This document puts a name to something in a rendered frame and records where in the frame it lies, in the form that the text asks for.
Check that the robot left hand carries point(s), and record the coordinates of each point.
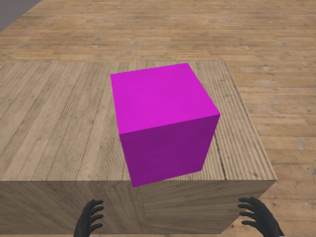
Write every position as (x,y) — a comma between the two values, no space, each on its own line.
(83,227)

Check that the robot right hand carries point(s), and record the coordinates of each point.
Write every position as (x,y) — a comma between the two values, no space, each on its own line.
(266,223)

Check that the carton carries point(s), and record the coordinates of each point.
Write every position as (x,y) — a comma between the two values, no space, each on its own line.
(166,122)

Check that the pedestal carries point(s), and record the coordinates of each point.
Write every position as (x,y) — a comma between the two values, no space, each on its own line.
(60,148)

